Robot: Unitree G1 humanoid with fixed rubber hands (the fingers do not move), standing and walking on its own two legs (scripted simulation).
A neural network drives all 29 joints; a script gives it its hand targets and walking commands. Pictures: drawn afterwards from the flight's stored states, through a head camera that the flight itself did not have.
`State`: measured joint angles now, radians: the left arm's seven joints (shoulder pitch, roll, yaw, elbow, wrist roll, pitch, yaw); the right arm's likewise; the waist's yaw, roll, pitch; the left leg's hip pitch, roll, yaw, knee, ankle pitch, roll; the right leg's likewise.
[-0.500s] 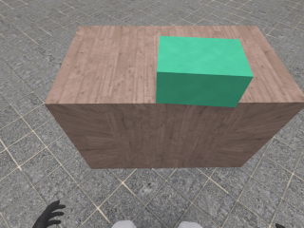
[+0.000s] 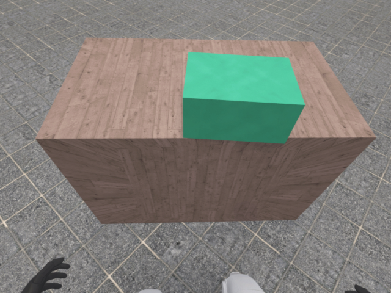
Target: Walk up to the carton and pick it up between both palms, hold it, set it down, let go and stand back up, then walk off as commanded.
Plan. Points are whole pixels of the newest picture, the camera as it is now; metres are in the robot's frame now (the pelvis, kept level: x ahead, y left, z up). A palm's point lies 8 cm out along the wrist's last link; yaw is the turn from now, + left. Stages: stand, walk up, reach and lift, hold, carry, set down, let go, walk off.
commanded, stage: walk up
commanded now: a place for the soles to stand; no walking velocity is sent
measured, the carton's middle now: (236, 97) +0.63 -0.09 +0.01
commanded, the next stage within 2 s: none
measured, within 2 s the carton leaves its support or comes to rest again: neither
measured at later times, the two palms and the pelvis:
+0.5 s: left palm (89, 268) +0.17 +0.23 -0.06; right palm out of the picture +0.19 -0.41 -0.07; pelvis +0.12 -0.09 +0.02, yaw -3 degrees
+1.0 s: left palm (121, 210) +0.30 +0.20 -0.09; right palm (388, 233) +0.27 -0.43 -0.08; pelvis +0.21 -0.11 +0.00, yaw -4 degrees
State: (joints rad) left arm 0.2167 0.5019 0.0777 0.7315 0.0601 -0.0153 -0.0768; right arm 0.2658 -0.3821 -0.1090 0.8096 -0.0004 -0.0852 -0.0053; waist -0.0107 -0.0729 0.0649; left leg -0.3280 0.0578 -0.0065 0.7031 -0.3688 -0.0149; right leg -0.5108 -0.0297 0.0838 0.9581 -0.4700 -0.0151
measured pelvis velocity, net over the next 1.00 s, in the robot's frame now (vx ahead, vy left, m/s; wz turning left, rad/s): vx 0.21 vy -0.11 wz -0.07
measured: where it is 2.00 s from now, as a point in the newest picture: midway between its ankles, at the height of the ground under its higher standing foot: (217, 287)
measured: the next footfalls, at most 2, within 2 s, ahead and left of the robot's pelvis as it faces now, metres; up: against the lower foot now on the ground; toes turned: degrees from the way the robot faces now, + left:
right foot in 0.08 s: +0.13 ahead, -0.18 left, +0.00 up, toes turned +1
left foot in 0.62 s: +0.29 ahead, +0.04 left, +0.00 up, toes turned -3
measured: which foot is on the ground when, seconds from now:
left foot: down 0.00-0.12, up 0.14-0.60, down 0.62-1.00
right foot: up 0.00-0.06, down 0.08-0.62, up 0.64-0.92, down 0.94-1.00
